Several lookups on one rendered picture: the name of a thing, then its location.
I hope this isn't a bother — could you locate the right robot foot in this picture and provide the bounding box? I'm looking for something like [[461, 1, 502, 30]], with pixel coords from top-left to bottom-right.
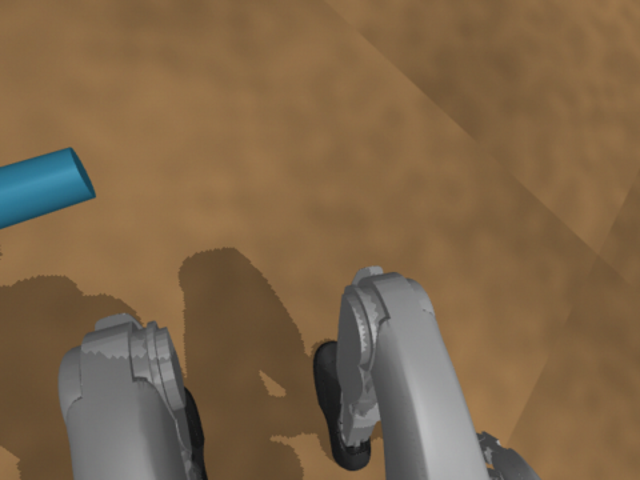
[[313, 341, 371, 471]]

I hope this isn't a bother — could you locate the right robot hand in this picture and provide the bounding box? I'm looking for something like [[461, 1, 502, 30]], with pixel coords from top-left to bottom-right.
[[476, 431, 541, 480]]

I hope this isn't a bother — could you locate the left robot foot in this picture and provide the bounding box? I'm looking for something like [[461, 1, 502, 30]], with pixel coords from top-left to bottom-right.
[[184, 386, 208, 480]]

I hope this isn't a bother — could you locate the can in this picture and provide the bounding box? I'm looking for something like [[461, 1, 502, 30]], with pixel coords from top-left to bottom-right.
[[0, 147, 96, 229]]

